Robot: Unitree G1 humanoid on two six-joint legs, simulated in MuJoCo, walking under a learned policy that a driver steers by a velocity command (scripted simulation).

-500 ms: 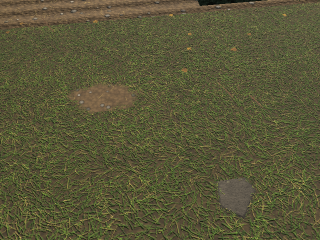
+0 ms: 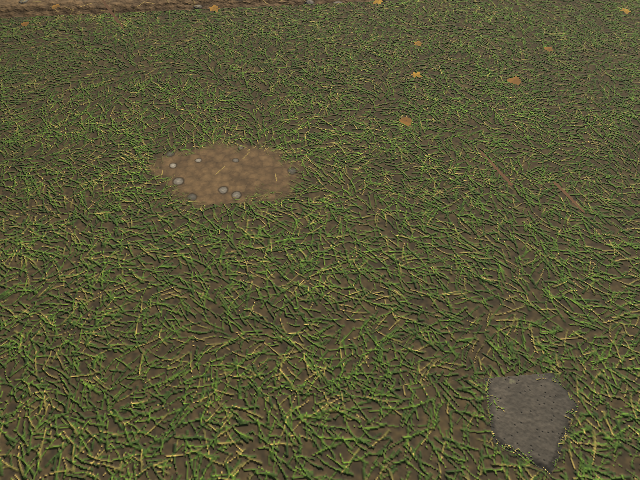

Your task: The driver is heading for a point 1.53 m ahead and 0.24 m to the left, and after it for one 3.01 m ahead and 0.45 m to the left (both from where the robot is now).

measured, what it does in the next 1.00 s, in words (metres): walks ahead: right foot 0.12 m higher, then right foot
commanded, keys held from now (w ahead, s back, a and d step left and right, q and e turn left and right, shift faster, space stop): no key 0.88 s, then w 0.12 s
